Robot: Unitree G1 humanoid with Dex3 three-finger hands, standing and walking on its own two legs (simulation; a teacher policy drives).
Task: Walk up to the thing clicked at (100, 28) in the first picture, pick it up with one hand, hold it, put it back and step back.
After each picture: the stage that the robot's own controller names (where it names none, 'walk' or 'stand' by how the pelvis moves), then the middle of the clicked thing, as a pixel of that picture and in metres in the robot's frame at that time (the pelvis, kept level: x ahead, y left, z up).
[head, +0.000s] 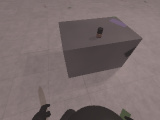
stand; (99, 32) +0.99 -0.08 -0.06
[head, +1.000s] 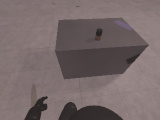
walk; (98, 34) +0.88 -0.05 -0.02
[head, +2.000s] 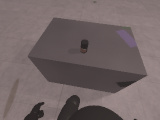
walk; (84, 46) +0.60 +0.13 -0.03
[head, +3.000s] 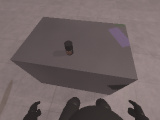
stand; (69, 48) +0.53 +0.21 -0.02
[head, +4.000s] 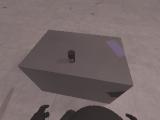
stand; (71, 56) +0.54 +0.20 -0.06
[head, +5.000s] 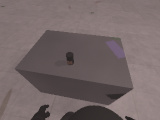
stand; (70, 58) +0.51 +0.20 -0.06
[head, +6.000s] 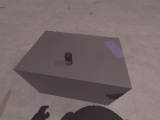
stand; (68, 59) +0.51 +0.21 -0.06
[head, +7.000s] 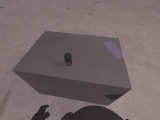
stand; (68, 59) +0.50 +0.21 -0.06
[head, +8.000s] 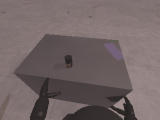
rise first; (68, 61) +0.50 +0.22 -0.06
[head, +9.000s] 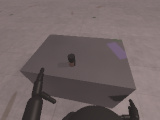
go down; (71, 60) +0.52 +0.21 -0.05
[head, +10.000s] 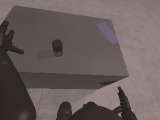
go down; (57, 48) +0.50 +0.20 +0.00
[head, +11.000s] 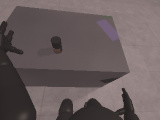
approach; (57, 45) +0.52 +0.21 +0.01
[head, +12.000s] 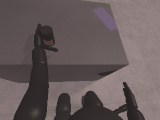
close in; (48, 36) +0.54 +0.22 +0.05
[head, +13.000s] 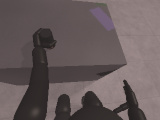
lift; (48, 39) +0.52 +0.20 +0.04
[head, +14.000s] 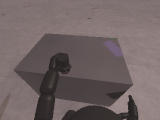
lift; (63, 64) +0.32 +0.17 +0.14
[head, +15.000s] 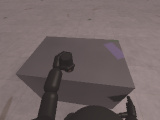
hold; (67, 62) +0.33 +0.15 +0.15
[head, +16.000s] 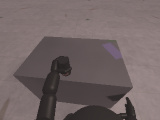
hold; (65, 66) +0.33 +0.17 +0.11
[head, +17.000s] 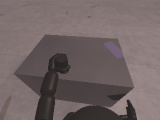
hold; (62, 64) +0.32 +0.18 +0.13
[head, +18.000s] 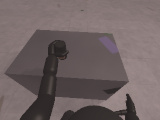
crouch; (61, 50) +0.43 +0.19 +0.13
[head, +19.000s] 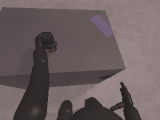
lower; (49, 42) +0.52 +0.20 +0.04
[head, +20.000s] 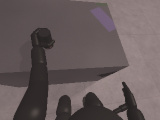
lower; (46, 39) +0.52 +0.22 +0.04
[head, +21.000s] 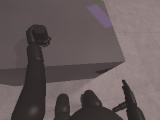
lower; (42, 36) +0.54 +0.22 +0.04
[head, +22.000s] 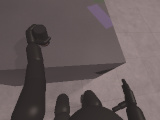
lower; (42, 36) +0.54 +0.22 +0.05
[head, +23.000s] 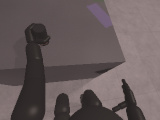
lower; (41, 35) +0.54 +0.22 +0.05
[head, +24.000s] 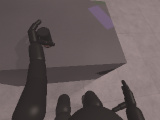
open; (46, 38) +0.54 +0.21 +0.04
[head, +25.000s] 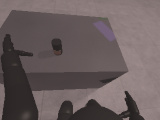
sink last; (57, 47) +0.52 +0.20 +0.01
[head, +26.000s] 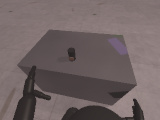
stand; (71, 54) +0.54 +0.21 -0.01
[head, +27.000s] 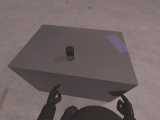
stand; (70, 53) +0.51 +0.19 +0.00
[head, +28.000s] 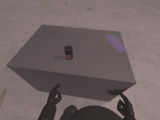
stand; (68, 52) +0.52 +0.20 +0.00
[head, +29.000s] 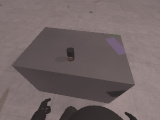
stand; (70, 54) +0.53 +0.19 -0.02
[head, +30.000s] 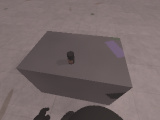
stand; (70, 57) +0.53 +0.20 -0.06
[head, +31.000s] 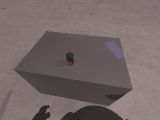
stand; (70, 59) +0.51 +0.20 -0.06
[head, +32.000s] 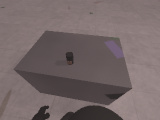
stand; (69, 58) +0.52 +0.20 -0.06
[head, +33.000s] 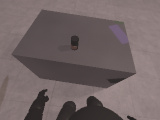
walk; (74, 43) +0.59 +0.14 -0.04
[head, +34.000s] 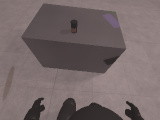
walk; (74, 26) +0.82 +0.23 -0.04
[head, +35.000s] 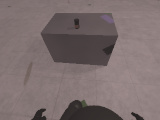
stand; (76, 23) +1.12 +0.29 -0.04
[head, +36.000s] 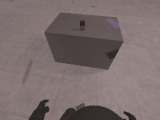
stand; (82, 25) +1.11 +0.17 -0.05
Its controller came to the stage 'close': yes
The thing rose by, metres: 0.21
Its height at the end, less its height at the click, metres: +0.00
